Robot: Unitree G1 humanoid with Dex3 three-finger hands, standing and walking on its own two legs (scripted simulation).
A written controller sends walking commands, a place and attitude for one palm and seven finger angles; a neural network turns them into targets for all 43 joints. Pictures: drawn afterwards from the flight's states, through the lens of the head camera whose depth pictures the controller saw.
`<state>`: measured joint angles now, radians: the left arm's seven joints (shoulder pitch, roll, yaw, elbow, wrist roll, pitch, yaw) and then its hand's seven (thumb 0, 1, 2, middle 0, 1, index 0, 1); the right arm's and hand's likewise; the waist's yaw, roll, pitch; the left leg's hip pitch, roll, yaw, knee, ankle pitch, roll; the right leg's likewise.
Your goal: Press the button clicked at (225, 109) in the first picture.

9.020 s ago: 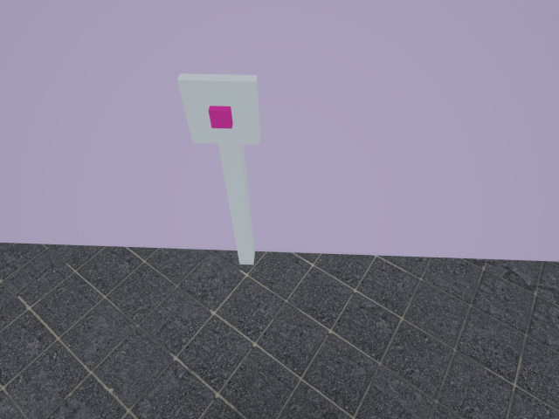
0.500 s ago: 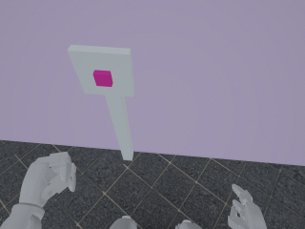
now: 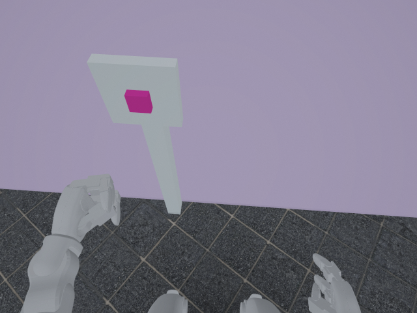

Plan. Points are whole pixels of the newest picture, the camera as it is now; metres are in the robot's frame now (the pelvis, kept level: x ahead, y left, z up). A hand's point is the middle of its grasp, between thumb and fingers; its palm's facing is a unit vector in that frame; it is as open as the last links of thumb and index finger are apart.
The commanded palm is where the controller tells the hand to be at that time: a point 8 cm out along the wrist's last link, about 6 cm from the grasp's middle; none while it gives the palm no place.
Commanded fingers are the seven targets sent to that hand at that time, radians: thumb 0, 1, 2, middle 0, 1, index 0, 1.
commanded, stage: aim a knuckle at the button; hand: left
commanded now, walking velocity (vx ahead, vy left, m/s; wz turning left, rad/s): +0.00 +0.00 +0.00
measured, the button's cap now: (139, 100) +0.54 +0.19 +0.06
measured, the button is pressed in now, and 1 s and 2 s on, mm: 0 0 0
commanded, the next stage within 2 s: press the button with the knuckle in 1.52 s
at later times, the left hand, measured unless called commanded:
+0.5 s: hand (132, 168) +0.38 +0.17 +0.04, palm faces -0.04 -1.00 -0.04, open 3.1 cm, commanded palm +0.36 +0.22 +0.04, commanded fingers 0.00 0.90 0.90 -1.30 -1.50 -1.30 -1.50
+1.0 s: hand (142, 142) +0.45 +0.17 +0.03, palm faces -0.04 -1.00 -0.03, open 3.1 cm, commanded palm +0.42 +0.22 +0.03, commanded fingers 0.00 0.90 0.90 -1.30 -1.50 -1.30 -1.50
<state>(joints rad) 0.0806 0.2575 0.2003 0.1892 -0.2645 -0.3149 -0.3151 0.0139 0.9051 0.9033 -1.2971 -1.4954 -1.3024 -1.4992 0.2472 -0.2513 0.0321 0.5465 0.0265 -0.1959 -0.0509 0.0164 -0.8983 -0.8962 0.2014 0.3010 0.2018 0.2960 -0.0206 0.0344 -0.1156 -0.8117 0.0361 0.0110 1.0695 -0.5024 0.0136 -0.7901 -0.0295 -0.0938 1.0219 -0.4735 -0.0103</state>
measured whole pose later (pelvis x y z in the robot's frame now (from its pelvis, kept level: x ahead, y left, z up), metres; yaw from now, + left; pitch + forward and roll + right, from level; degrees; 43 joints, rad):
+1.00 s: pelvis +0.00 +0.00 -0.02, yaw -3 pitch +22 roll -2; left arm -0.62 0.37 0.36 0.92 -0.15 -0.44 -0.26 0.01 0.91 0.90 -1.29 -1.50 -1.30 -1.50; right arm 0.34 -0.26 0.01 0.63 0.00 0.02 0.00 0.01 -0.90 -0.90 0.20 0.30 0.20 0.30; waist -0.11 0.03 -0.12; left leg -1.00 0.06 0.04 1.13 -0.51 0.02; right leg -0.99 -0.01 -0.06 1.08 -0.46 -0.01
